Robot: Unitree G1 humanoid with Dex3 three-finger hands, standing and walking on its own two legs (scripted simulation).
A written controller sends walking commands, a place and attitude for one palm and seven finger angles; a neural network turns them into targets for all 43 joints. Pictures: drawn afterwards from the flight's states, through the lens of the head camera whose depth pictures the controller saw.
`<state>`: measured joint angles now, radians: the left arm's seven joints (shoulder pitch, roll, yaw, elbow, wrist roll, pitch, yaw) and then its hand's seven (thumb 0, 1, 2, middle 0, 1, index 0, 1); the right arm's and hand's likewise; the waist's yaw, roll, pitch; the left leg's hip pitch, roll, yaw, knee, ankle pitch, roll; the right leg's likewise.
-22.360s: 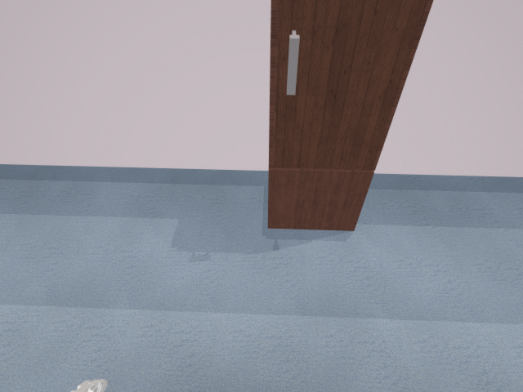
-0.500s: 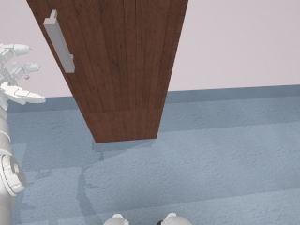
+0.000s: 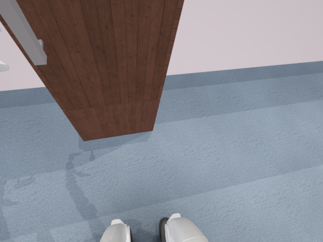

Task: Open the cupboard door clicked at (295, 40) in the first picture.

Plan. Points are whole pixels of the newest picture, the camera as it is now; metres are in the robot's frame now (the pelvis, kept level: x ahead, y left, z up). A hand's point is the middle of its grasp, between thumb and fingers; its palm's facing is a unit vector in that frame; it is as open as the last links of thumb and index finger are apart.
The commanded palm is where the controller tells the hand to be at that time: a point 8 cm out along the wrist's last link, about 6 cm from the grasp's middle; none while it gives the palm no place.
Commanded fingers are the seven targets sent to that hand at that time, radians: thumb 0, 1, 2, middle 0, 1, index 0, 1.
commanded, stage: move the hooked fingers beside the handle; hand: left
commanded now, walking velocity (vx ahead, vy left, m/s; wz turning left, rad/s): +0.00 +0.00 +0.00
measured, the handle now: (24, 25) +0.58 +0.24 +0.12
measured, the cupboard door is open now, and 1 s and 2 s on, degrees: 0 0 0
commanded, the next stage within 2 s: slide the fingers in behind the handle in 1.14 s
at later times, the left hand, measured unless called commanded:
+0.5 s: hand out of the picture +0.51 +0.31 +0.12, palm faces +0.10 -0.99 -0.01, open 14.0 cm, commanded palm +0.50 +0.34 +0.11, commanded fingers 0.00 -0.50 0.30 -0.30 -1.20 -0.30 -1.20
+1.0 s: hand out of the picture +0.53 +0.30 +0.12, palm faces +0.10 -0.99 -0.02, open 14.0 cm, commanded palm +0.51 +0.34 +0.11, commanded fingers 0.00 -0.50 0.30 -0.30 -1.20 -0.30 -1.20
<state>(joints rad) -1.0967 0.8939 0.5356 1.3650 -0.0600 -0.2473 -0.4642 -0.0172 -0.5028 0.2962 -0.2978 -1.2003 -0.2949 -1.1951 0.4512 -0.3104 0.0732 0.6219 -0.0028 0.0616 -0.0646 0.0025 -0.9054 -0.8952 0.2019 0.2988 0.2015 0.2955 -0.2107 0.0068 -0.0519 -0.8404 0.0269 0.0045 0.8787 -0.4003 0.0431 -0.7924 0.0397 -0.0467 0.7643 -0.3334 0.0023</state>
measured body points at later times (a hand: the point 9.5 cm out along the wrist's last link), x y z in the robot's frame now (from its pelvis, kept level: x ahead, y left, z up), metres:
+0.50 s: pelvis +0.02 +0.00 +0.00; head +0.15 +0.04 +0.43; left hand +0.50 +0.36 +0.13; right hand +0.01 -0.27 -0.09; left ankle +0.00 +0.09 -0.70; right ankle +0.01 -0.13 -0.70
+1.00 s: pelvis +0.00 +0.00 -0.01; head +0.16 +0.02 +0.42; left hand +0.51 +0.36 +0.12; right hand -0.04 -0.28 -0.09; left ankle +0.00 +0.09 -0.70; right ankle +0.01 -0.13 -0.70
